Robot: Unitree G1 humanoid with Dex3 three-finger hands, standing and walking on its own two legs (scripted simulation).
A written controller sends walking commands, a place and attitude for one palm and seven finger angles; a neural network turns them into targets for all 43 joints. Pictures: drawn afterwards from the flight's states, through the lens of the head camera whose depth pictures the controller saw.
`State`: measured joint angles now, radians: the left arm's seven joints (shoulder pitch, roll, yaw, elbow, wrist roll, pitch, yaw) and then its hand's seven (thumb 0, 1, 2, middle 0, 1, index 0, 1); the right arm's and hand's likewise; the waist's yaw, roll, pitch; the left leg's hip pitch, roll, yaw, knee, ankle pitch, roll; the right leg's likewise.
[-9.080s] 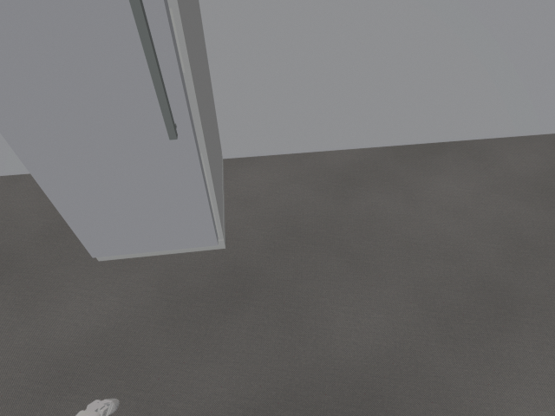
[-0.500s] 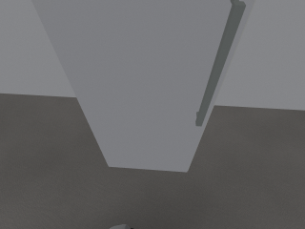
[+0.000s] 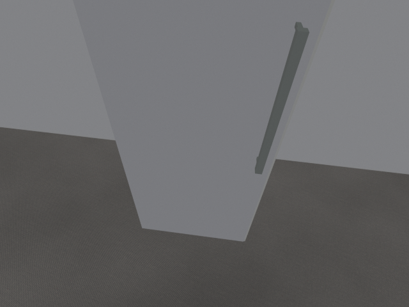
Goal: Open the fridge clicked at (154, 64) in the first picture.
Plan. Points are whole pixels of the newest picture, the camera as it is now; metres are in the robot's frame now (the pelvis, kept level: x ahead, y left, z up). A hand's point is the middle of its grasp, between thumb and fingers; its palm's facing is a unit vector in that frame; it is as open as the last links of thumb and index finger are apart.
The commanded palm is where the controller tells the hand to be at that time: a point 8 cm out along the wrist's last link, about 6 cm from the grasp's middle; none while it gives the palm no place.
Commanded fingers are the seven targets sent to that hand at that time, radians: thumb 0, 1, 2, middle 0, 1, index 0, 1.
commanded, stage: come to a stop and stand still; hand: right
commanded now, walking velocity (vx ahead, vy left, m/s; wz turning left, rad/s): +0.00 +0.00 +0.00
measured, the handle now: (274, 113) +0.54 -0.13 +0.11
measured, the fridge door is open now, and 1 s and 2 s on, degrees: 0 0 0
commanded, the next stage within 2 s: look again from close up in 0.58 s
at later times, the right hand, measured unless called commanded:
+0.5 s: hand out of the picture -0.06 -0.13 -0.18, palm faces +0.05 +0.99 -0.14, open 7.4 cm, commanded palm none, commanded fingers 0.00 -0.90 -0.90 0.20 0.30 0.20 0.30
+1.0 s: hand out of the picture +0.02 -0.19 -0.18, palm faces +0.03 +0.98 -0.21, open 7.4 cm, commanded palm none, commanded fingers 0.00 -0.90 -0.90 0.20 0.30 0.20 0.30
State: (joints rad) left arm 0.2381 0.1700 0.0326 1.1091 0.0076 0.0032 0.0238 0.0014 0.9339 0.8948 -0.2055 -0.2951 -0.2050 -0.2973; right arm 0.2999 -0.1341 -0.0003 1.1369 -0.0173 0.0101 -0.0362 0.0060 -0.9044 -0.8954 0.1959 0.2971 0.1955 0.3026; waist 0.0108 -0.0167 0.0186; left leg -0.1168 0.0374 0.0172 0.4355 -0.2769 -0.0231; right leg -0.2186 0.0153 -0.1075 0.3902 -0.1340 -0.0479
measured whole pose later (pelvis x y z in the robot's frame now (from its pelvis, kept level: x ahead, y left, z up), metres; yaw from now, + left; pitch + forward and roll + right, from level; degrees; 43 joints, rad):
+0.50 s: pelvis -0.03 +0.02 +0.00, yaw -1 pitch -2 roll +0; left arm 0.38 0.09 0.02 1.17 0.02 0.01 0.03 0.01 0.91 0.90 -0.20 -0.29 -0.20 -0.30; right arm 0.36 -0.09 -0.01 1.15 -0.02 0.01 -0.04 0.00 -0.90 -0.90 0.20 0.30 0.20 0.30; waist 0.02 0.00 0.01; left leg -0.18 0.00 0.04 0.47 -0.26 0.01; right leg -0.29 -0.02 -0.07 0.42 -0.10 -0.02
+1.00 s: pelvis +0.00 -0.01 -0.01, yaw -1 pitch -1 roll +1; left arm 0.27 0.17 0.01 1.03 0.02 -0.02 0.01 0.01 0.92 0.89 -0.20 -0.29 -0.20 -0.30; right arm 0.32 -0.18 -0.01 1.01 -0.03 -0.02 -0.04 0.00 -0.90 -0.90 0.20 0.30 0.20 0.30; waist 0.01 0.01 -0.01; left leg -0.19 0.03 0.03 0.52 -0.32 -0.02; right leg -0.32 0.01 -0.08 0.52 -0.20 -0.06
